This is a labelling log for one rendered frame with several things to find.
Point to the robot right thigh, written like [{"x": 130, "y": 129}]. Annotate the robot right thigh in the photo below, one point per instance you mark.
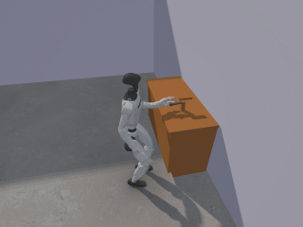
[{"x": 129, "y": 149}]

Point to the tap lever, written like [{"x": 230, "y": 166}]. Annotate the tap lever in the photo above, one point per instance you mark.
[{"x": 175, "y": 103}]

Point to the robot left hand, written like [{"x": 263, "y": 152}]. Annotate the robot left hand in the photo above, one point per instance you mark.
[{"x": 163, "y": 101}]

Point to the left robot forearm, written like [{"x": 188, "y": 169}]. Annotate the left robot forearm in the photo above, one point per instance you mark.
[{"x": 151, "y": 105}]

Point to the right robot forearm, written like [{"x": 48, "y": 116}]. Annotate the right robot forearm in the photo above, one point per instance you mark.
[{"x": 130, "y": 142}]

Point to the robot right hand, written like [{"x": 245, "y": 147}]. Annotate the robot right hand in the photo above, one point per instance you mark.
[{"x": 142, "y": 157}]

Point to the counter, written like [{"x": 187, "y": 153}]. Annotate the counter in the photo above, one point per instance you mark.
[{"x": 185, "y": 132}]

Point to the right robot upper arm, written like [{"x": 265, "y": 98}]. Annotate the right robot upper arm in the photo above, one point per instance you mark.
[{"x": 126, "y": 113}]

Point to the robot head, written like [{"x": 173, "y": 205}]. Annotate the robot head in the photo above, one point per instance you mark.
[{"x": 131, "y": 79}]

